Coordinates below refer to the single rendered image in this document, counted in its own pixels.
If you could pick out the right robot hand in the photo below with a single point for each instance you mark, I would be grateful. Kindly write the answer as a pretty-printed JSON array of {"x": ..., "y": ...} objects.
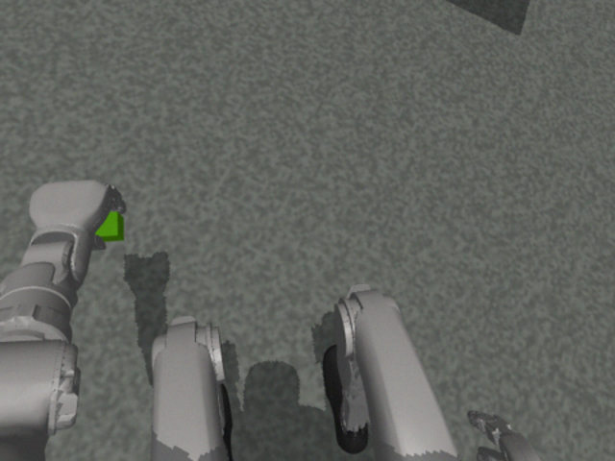
[{"x": 514, "y": 447}]

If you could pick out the left robot hand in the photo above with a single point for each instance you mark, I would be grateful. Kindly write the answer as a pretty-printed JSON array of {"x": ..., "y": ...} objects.
[{"x": 83, "y": 204}]

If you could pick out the small box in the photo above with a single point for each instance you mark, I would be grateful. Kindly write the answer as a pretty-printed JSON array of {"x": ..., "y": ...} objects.
[{"x": 113, "y": 228}]

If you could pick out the right robot foot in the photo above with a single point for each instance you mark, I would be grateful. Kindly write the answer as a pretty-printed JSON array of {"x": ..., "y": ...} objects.
[{"x": 349, "y": 441}]

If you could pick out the left robot arm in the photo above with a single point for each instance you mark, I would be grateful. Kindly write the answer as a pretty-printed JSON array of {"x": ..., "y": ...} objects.
[{"x": 39, "y": 378}]

